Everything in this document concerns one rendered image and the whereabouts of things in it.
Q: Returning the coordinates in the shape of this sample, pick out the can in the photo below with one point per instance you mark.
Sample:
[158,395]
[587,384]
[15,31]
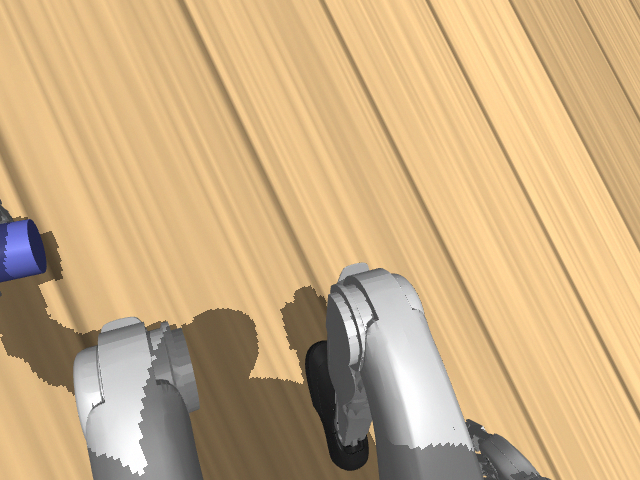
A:
[22,252]

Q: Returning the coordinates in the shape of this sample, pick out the right robot hand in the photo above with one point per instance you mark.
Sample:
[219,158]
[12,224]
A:
[499,459]

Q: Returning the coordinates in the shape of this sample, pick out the right robot foot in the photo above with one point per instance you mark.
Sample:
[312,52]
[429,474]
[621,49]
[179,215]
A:
[323,398]

